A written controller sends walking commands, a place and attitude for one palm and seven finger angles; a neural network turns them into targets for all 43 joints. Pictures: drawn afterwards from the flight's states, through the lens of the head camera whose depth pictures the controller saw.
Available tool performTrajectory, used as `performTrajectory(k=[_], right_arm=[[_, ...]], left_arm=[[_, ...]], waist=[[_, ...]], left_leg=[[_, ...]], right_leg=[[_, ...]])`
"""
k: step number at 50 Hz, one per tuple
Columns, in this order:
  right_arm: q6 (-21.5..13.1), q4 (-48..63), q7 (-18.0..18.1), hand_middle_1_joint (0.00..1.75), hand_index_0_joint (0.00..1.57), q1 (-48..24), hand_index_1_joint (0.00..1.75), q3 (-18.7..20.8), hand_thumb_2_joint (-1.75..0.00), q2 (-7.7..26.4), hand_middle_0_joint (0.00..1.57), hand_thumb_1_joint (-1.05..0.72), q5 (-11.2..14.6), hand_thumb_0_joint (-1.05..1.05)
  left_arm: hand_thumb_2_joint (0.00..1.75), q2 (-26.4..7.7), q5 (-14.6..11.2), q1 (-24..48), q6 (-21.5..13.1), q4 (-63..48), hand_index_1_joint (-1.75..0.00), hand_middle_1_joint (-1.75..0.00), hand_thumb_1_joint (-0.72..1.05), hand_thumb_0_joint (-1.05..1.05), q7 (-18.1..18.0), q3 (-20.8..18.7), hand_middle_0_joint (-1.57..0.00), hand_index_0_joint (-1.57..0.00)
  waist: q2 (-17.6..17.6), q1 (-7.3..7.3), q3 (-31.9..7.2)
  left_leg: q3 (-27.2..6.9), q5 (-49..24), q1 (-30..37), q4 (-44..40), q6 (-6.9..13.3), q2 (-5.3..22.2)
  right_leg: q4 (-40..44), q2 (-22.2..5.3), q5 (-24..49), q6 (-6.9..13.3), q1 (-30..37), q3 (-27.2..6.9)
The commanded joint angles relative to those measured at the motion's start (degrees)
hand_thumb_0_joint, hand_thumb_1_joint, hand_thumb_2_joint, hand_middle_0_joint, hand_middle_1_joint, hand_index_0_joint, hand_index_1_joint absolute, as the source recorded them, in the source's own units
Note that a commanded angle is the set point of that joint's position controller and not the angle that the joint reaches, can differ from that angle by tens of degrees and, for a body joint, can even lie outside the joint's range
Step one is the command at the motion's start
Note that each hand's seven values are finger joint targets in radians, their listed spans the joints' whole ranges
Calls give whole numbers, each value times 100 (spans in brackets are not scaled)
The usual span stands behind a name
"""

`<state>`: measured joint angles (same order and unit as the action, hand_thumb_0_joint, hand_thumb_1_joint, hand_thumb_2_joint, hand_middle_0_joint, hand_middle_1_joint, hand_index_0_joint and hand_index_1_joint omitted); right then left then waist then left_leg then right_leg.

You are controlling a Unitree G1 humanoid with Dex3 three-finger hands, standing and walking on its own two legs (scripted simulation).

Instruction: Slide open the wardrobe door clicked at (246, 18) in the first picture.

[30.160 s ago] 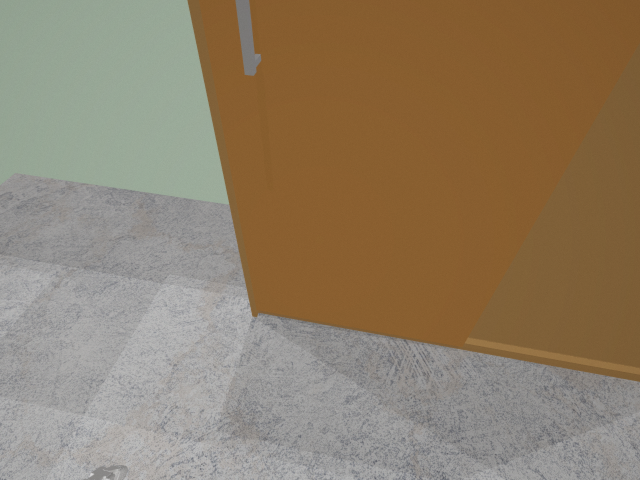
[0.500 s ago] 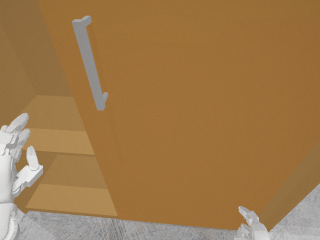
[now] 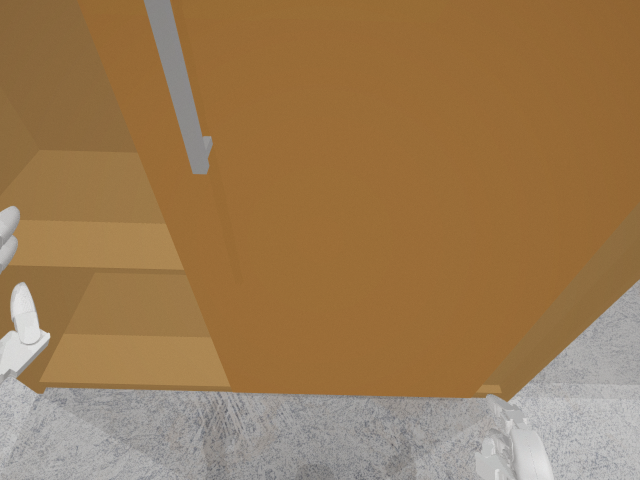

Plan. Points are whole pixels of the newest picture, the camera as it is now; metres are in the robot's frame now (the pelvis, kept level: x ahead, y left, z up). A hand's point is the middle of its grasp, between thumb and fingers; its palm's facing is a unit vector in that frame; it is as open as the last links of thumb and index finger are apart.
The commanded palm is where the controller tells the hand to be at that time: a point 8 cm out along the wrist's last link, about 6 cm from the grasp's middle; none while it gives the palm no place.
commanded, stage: step back with the hand held close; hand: left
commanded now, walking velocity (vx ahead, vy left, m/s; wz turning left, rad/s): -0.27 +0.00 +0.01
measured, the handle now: (184, 80) +0.45 +0.19 +0.28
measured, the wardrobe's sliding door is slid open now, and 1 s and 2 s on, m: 0.60 0.60 0.60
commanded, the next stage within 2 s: stop stepping back and stand still in 0.48 s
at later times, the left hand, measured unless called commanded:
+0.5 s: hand out of the picture +0.10 +0.29 +0.18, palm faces +0.52 -0.74 -0.43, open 7.4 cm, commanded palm +0.02 +0.32 +0.18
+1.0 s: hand out of the picture +0.02 +0.30 +0.17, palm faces +0.42 -0.79 -0.44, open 7.4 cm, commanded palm -0.04 +0.34 +0.18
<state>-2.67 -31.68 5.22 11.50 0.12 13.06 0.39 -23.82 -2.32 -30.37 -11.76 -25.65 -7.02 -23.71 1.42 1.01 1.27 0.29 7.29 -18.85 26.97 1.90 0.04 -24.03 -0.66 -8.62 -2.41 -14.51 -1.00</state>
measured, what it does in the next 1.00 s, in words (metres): walks backwards: right foot, then left foot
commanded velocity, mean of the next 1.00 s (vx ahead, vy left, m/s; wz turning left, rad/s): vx -0.10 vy -0.03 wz -0.04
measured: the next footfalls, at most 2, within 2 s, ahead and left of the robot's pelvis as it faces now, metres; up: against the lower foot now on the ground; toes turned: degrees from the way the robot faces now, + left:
right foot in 0.60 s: -0.10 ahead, -0.13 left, +0.00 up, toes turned +6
left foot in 0.76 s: -0.09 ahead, +0.18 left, +0.00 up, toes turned +5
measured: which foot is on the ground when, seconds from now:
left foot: down 0.00-0.58, up 0.60-0.74, down 0.76-1.00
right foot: down 0.00-0.40, up 0.42-0.58, down 0.60-0.78, up 0.80-1.00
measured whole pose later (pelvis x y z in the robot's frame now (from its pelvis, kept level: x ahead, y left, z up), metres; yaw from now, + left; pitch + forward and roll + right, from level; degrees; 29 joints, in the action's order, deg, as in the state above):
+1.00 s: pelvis -0.17 +0.04 +0.01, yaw +1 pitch +1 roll -2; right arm -8.0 -33.5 3.0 15.9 -1.6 8.9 -0.9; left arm -25.2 -1.8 -33.0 -9.9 -30.0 -8.7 -23.8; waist -1.8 -1.3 -2.6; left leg 2.5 14.1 -17.9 24.1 1.1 1.8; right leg -30.4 3.5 -25.7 2.5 -11.7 4.9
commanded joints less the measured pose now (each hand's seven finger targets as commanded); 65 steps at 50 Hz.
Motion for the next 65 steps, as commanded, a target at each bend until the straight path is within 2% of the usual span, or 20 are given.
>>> performTrajectory(k=[1,8,14,17,20,23,26,28,29,30,33,36,38,41,47,49,51,58,63,65], right_arm=[[-451,896,75,30,20,-587,30,309,-90,841,20,-90,-15,0],[-714,791,58,30,20,-457,30,325,-90,771,20,-90,-76,0],[-730,438,33,30,20,-242,30,295,-90,654,20,-90,-93,0],[-743,457,95,30,20,-325,30,310,-90,771,20,-90,-81,0],[-878,622,108,30,20,-604,30,385,-90,884,20,-90,-126,0],[-983,457,-72,30,20,-526,30,536,-90,668,20,-90,-124,0],[-943,426,-222,30,20,-605,30,470,-90,559,20,-90,-32,0],[-845,339,-201,30,20,-439,30,439,-90,413,20,-90,-13,0],[-789,273,-188,30,20,-502,30,432,-90,402,20,-90,-47,0],[-775,273,-180,30,20,-540,30,306,-90,436,20,-90,-217,0],[-853,294,-30,30,20,-529,30,261,-90,501,20,-90,-49,0],[-892,206,80,30,20,-416,30,182,-90,585,20,-90,-62,0],[-1030,428,70,30,20,-363,30,263,-90,828,20,-90,-30,0],[-1079,439,-50,30,20,-392,30,260,-90,583,20,-90,-113,0],[-780,599,-155,30,20,-440,30,239,-90,610,20,-90,-104,0],[-617,577,-68,30,20,-431,30,288,-90,610,20,-90,-154,0],[-509,491,-81,30,20,-312,30,321,-90,600,20,-90,-109,0],[-759,183,49,30,20,-405,30,210,-90,591,20,-90,-89,0],[-989,286,-10,30,20,-284,30,246,-90,590,20,-90,-178,0],[-1040,242,-140,30,20,-242,30,230,-90,544,20,-90,-157,0]], left_arm=[[90,-892,110,387,-479,-1082,-30,-30,90,0,-161,-702,-20,-20],[90,-948,189,403,-636,-1294,-30,-30,90,0,-171,-821,-20,-20],[90,-1015,77,829,-657,-1360,-30,-30,90,0,-300,-631,-20,-20],[90,-1135,71,998,-710,-1505,-30,-30,90,0,-354,-708,-20,-20],[90,-1074,193,981,-761,-1646,-30,-30,90,0,-299,-978,-20,-20],[90,-1171,44,561,-791,-1423,-30,-30,90,0,-269,-1127,-20,-20],[90,-1030,-153,86,-672,-1371,-30,-30,90,0,-255,-924,-20,-20],[90,-1090,-156,258,-730,-1444,-30,-30,90,0,-201,-793,-20,-20],[90,-1383,-66,600,-790,-1628,-30,-30,90,0,-220,-847,-20,-20],[90,-1570,11,1030,-787,-1590,-30,-30,90,0,-285,-929,-20,-20],[90,-1086,5,1284,-293,-663,-30,-30,90,0,-182,-554,-20,-20],[90,-884,82,1418,-265,-774,-30,-30,90,0,-243,-413,-20,-20],[90,-996,103,1430,-390,-1421,-30,-30,90,0,-274,-507,-20,-20],[90,-1065,21,1068,-380,-1913,-30,-30,90,0,-253,-679,-20,-20],[90,-880,52,-155,-85,-1347,-30,-30,90,0,-291,-607,-20,-20],[90,-1076,58,102,2,-1292,-30,-30,90,0,-282,-682,-20,-20],[90,-1293,-18,630,-20,-1381,-30,-30,90,0,-247,-797,-20,-20],[90,-863,22,1127,-188,-916,-30,-30,90,0,-293,-343,-20,-20],[90,-1252,33,995,-421,-1940,-30,-30,90,0,-283,-828,-20,-20],[90,-1166,28,522,-391,-1864,-30,-30,90,0,-291,-888,-20,-20]], waist=[[548,32,-374],[368,13,-576],[-622,-152,-498],[121,-177,-290],[2007,2,-715],[1054,91,-974],[1499,110,-952],[216,-2,-796],[-1250,13,-564],[-1200,-10,-327],[-1636,-94,-211],[-9,-165,-412],[1227,-30,-729],[1719,-173,-568],[1268,-56,-565],[428,-40,-570],[-1291,-59,-345],[-255,-198,80],[1529,-169,-150],[1127,-41,-274]], left_leg=[[-748,2666,-1238,-1195,337,616],[-773,2844,-1375,-687,353,515],[-168,1546,833,1268,-91,-33],[-729,2178,536,518,36,302],[-2481,4602,-2550,-2320,700,1755],[-1657,2641,-1359,-1661,738,1619],[-774,2608,-1019,-1488,57,1328],[13,1736,50,659,-442,676],[25,1402,355,2978,-575,152],[72,1774,-474,4060,-576,-43],[-209,1590,-398,2892,-243,280],[123,793,786,-42,-77,46],[-1270,4,1154,-956,132,1177],[-2428,2800,572,-2336,13,1700],[-522,3290,-595,-1795,-27,1027],[-55,2770,-911,-286,-112,578],[231,1536,-1355,2868,-195,83],[432,1092,624,539,-45,237],[-2618,1682,556,-1574,825,1856],[-1700,591,216,-1133,697,1626]], right_leg=[[-159,162,-780,96,824,-68],[-236,106,-847,224,598,-506],[878,-760,-2019,619,-2136,-1001],[345,-375,-2332,433,-2269,-609],[-3363,867,-1368,81,904,151],[-3963,725,-1923,237,91,-46],[-1678,543,-2498,512,331,389],[802,-540,-2373,870,-817,-840],[1889,-2030,-2374,1357,-2221,-3055],[1564,-2181,-185,1561,-1881,-2428],[604,-1455,695,1079,-1113,-1508],[-185,-712,17,582,-793,-726],[-1159,42,-749,209,-775,-103],[-2717,259,-1805,164,-922,-218],[-615,520,-1738,443,1036,862],[285,153,-1917,773,1379,278],[1568,-1834,-2676,1678,216,-2556],[331,-986,-1898,1003,-855,-721],[-2588,170,-2088,248,-1033,96],[-1809,16,-1722,265,-305,55]])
